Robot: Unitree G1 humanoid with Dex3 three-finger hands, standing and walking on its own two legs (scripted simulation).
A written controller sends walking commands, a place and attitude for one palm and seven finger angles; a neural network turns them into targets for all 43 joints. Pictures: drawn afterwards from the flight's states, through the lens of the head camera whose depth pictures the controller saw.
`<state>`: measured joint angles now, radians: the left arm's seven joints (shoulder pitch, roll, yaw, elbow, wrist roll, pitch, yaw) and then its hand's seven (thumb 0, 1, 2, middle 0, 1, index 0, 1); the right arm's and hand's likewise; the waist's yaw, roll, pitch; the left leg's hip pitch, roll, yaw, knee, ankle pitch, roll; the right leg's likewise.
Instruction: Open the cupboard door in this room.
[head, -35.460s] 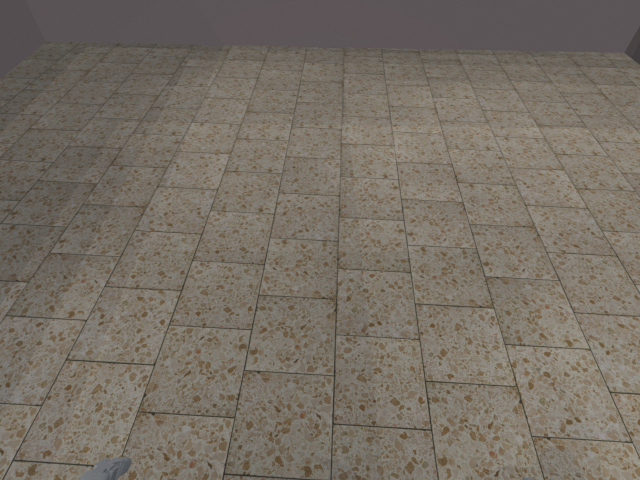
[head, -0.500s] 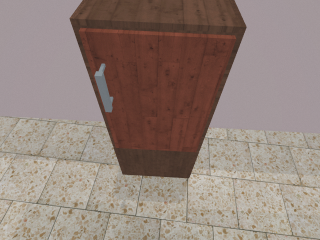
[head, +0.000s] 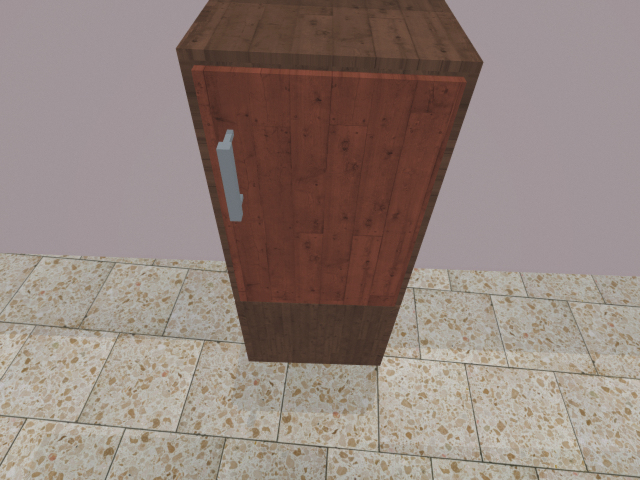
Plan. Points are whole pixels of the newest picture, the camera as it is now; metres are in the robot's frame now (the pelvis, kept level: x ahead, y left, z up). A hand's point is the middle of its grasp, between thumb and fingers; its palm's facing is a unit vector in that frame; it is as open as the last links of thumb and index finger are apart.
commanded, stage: come to a stop and stand still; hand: left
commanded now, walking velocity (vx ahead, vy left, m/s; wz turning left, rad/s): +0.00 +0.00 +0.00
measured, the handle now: (232, 177) +0.56 +0.19 +0.06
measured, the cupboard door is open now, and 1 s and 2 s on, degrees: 0 0 0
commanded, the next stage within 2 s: look again from close up in 0.42 s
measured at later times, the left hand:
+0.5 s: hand out of the picture -0.07 +0.20 -0.16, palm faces +0.05 -0.98 -0.21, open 7.4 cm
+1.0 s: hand out of the picture +0.00 +0.18 -0.16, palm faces +0.01 -0.98 -0.20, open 7.4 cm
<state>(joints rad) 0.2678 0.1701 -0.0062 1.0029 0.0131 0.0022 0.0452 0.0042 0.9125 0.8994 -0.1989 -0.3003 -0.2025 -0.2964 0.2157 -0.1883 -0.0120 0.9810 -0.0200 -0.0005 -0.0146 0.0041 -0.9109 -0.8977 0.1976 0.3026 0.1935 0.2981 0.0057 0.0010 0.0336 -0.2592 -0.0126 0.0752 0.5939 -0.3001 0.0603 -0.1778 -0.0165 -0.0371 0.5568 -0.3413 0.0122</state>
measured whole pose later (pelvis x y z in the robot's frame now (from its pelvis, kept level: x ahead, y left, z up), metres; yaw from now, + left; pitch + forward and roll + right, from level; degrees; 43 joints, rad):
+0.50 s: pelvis -0.03 +0.02 +0.01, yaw +1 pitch -1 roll +0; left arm 0.37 0.19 -0.01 1.08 0.02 0.00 0.02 0.00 0.91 0.90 -0.20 -0.30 -0.20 -0.30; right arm 0.28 -0.20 -0.01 1.07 -0.02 -0.01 0.00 0.01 -0.91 -0.90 0.20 0.30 0.20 0.30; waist 0.01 0.00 0.01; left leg -0.27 -0.06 0.07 0.43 -0.16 0.09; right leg -0.21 -0.04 0.00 0.46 -0.24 0.02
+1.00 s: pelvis -0.01 +0.00 +0.01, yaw +1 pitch -1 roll +0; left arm 0.28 0.19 -0.02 1.08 0.01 -0.03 0.03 0.00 0.91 0.90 -0.20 -0.30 -0.20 -0.30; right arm 0.23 -0.19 0.01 1.12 -0.01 -0.03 -0.01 0.00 -0.91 -0.90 0.20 0.30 0.20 0.30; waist 0.00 -0.01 0.01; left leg -0.23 -0.03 0.07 0.42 -0.18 0.06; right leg -0.17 -0.01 0.00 0.44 -0.25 0.01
